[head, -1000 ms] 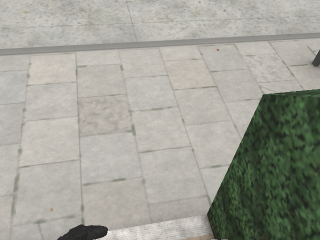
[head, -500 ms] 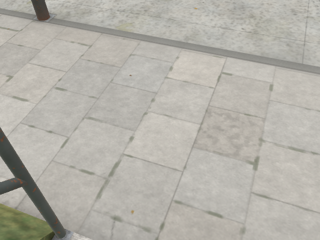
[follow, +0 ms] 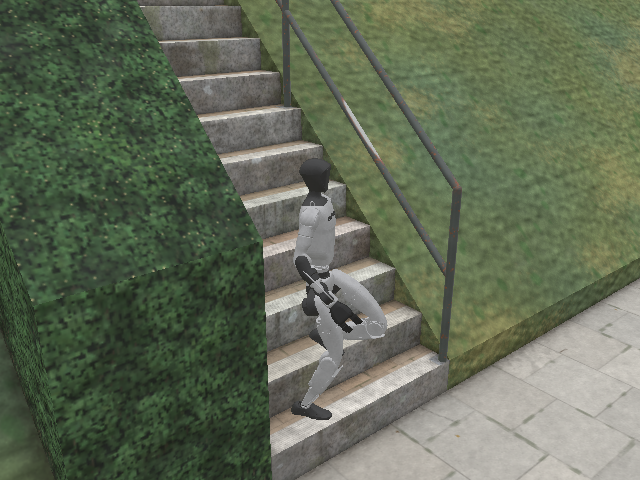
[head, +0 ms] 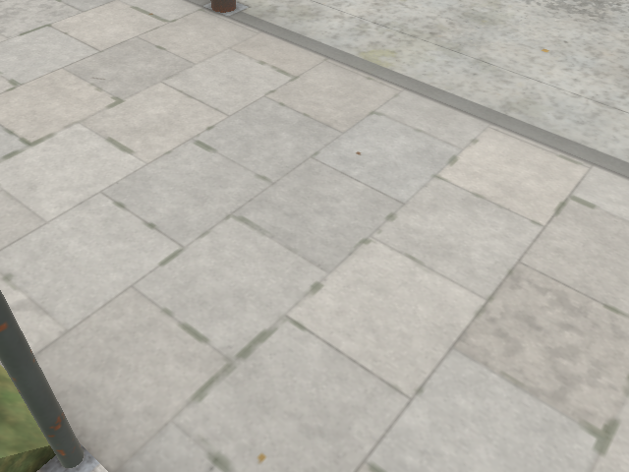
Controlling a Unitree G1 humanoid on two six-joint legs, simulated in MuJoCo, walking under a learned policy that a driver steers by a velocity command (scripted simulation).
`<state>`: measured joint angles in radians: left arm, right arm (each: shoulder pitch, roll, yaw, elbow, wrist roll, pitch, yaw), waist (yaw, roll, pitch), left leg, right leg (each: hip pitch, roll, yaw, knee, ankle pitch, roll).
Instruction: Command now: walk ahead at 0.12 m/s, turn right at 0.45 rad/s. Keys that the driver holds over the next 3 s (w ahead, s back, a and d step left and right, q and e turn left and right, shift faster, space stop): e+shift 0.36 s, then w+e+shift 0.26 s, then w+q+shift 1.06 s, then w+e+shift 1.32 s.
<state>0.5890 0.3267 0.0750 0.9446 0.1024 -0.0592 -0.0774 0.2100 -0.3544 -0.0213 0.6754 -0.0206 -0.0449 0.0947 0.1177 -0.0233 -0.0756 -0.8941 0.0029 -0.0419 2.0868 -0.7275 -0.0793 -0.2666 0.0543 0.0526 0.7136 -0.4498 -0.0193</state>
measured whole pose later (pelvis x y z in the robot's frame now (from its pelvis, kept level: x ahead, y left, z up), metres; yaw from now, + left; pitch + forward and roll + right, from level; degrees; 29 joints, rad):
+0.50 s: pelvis +0.08 -0.03 +0.00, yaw -24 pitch +2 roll +0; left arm 0.27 0.37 0.06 0.69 0.07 -0.04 -0.14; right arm 0.32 -0.36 -0.09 0.75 -0.06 -0.08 -0.01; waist -0.09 -0.05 -0.05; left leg -0.35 0.20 0.19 0.70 -0.37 -0.06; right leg -0.72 0.02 0.00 1.48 -0.22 0.07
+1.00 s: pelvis +0.24 -0.21 -0.13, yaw -30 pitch -2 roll -3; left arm 0.46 0.21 0.04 0.99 0.06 -0.07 0.03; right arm 0.16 -0.19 -0.02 0.91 -0.03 -0.03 0.04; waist 0.01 0.06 0.04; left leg -0.42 -0.05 0.12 0.54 0.37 0.16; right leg -0.13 0.07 -0.26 1.43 -0.71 -0.13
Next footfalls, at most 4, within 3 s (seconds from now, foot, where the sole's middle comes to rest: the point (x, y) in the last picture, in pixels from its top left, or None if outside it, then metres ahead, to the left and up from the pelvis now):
0.20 left None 0.17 0.12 -0.75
0.60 right None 0.03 -0.12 -0.75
1.02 left None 0.35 -0.26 -0.96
1.36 right None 0.59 -0.56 -0.96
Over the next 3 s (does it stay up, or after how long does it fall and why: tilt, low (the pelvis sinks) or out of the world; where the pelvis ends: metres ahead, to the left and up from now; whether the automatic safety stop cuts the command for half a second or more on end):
stays up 1.82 -0.38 -0.20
